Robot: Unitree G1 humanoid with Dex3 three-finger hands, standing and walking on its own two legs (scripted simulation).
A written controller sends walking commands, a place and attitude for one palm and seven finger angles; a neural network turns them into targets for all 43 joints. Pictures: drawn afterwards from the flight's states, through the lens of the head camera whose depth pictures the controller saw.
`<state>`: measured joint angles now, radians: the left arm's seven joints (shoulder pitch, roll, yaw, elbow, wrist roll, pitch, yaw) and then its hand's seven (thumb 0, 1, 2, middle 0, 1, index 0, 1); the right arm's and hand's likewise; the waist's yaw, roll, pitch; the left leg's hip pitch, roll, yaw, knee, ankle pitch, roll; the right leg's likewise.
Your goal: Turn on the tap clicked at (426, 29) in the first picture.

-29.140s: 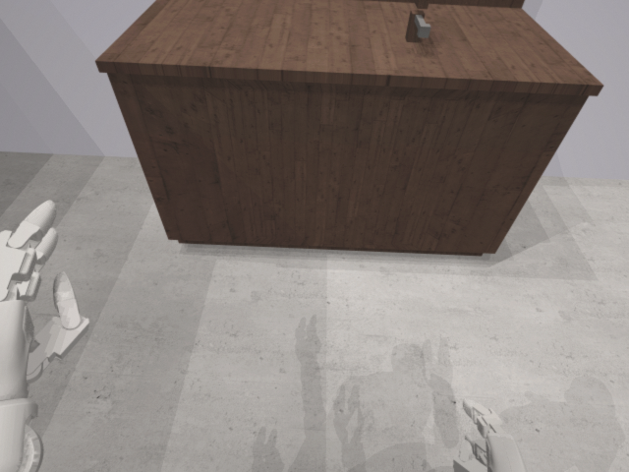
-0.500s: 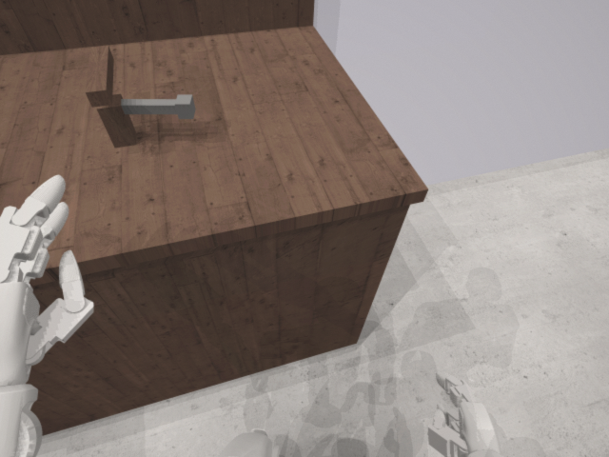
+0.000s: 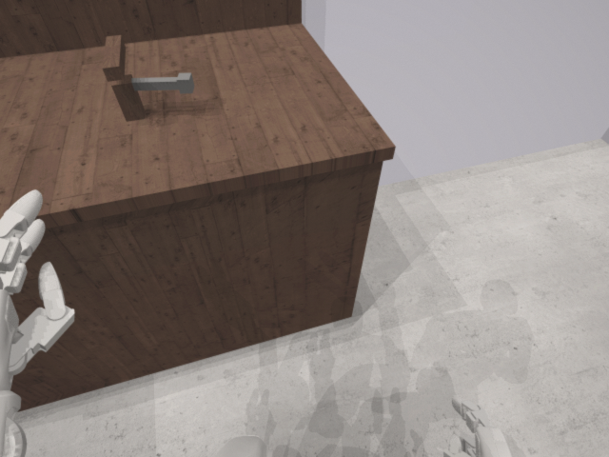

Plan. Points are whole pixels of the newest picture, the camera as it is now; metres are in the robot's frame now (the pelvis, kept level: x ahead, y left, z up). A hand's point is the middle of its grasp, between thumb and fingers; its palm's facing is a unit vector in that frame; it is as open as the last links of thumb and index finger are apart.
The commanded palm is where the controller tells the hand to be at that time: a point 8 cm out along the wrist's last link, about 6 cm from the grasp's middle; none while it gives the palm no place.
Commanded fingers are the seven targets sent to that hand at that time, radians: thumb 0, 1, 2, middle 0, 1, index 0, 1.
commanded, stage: stop stepping back and stand still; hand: left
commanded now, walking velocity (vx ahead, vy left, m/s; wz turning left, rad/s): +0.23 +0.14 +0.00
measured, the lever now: (185, 83) +0.73 +0.27 +0.12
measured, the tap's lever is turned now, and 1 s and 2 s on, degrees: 76 76 76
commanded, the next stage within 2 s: stand and check the lever's angle in 0.60 s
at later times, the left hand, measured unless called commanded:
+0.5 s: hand (30, 408) +0.13 +0.22 +0.17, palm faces +0.43 -0.83 -0.36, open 7.4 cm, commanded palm +0.08 +0.27 +0.19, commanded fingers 0.00 0.90 0.90 -0.20 -0.30 -0.20 -0.30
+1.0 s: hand (15, 385) +0.15 +0.24 +0.17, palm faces +0.47 -0.80 -0.39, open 7.4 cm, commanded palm +0.09 +0.28 +0.19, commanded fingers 0.00 0.90 0.90 -0.20 -0.30 -0.20 -0.30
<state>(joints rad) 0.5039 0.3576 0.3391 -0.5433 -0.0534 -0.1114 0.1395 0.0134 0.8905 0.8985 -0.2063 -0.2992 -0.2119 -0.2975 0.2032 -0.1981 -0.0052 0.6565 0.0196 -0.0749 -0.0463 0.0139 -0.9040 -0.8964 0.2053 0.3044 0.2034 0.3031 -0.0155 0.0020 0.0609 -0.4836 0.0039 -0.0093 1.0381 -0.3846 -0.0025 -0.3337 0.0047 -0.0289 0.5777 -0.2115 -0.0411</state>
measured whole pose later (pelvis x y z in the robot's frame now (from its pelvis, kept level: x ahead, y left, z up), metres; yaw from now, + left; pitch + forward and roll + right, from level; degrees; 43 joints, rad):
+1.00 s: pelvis -0.04 -0.02 +0.01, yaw +5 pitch -2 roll +0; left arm 0.47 0.36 0.33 -0.48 -0.05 -0.14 0.16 0.01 0.89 0.90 -0.21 -0.30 -0.21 -0.30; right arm 0.20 -0.21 0.00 0.63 0.01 -0.10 -0.07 0.02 -0.91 -0.90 0.20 0.30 0.20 0.30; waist 0.00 0.01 0.05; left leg -0.22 0.01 0.00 0.49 -0.23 0.00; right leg -0.22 0.04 -0.02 0.46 -0.20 -0.03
